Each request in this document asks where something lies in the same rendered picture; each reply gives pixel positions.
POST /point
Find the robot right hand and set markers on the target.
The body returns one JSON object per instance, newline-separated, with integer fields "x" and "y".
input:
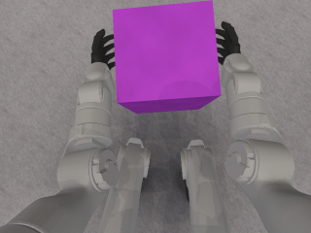
{"x": 230, "y": 42}

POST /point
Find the robot left upper arm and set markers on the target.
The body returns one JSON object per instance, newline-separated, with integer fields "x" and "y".
{"x": 84, "y": 178}

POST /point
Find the carton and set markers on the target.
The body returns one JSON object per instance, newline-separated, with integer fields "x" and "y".
{"x": 166, "y": 57}

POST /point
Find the robot left thigh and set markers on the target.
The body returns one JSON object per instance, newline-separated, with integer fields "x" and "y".
{"x": 121, "y": 210}

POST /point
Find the robot left forearm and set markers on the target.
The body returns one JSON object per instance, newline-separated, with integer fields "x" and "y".
{"x": 92, "y": 126}

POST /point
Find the robot right forearm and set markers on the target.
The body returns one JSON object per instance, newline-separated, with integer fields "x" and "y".
{"x": 246, "y": 103}

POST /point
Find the robot left hand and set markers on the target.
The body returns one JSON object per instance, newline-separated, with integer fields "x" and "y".
{"x": 99, "y": 51}

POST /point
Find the robot right foot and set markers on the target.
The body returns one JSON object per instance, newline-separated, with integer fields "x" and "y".
{"x": 187, "y": 191}

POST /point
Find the robot right upper arm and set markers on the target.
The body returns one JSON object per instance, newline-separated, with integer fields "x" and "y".
{"x": 264, "y": 171}

